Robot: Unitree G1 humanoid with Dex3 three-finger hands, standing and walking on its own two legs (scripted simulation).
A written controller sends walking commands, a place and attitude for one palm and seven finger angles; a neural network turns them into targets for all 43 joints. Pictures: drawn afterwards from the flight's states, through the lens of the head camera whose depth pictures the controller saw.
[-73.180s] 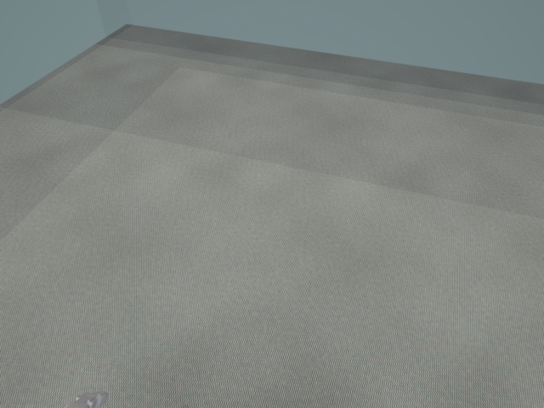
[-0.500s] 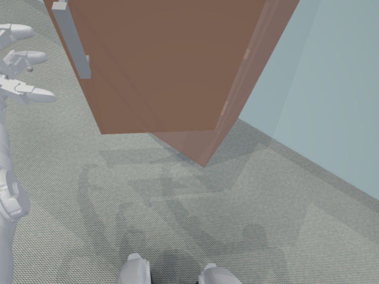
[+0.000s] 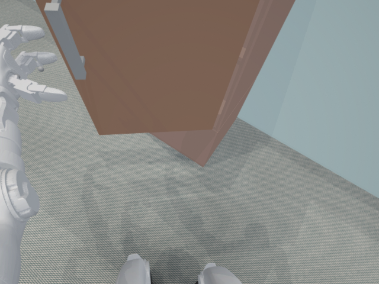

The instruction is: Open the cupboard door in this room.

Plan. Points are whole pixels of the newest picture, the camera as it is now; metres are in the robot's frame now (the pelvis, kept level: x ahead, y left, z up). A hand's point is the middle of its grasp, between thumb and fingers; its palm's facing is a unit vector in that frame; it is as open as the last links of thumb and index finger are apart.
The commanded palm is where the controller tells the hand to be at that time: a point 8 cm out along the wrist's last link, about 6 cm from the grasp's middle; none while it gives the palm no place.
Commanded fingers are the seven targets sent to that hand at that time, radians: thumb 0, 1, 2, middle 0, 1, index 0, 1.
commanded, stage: slide the fingers in behind the handle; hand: left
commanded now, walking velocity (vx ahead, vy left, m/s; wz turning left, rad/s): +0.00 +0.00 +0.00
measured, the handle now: (70, 39) +0.59 +0.20 +0.12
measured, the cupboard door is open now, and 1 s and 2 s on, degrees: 40 40 41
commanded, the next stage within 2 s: close the thumb around the handle in 1.26 s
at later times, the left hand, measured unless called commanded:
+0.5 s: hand (59, 68) +0.52 +0.21 +0.12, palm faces +0.06 -1.00 +0.00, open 14.0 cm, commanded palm +0.50 +0.24 +0.12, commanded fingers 0.00 -0.50 0.30 -0.30 -1.20 -0.30 -1.20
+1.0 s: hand (62, 71) +0.51 +0.20 +0.12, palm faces +0.08 -1.00 +0.01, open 14.4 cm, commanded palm +0.49 +0.22 +0.12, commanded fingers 0.00 -0.50 0.30 -0.30 -1.20 -0.30 -1.20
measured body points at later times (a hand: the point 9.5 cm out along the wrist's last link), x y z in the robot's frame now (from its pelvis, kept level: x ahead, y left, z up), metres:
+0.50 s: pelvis +0.00 -0.01 +0.00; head +0.11 +0.02 +0.44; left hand +0.51 +0.26 +0.12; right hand -0.01 -0.27 -0.11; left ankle +0.05 +0.11 -0.68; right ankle -0.04 -0.13 -0.68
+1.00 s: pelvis +0.00 -0.01 +0.00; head +0.11 +0.02 +0.44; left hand +0.50 +0.26 +0.12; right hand +0.01 -0.27 -0.11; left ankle +0.05 +0.11 -0.68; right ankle -0.04 -0.13 -0.68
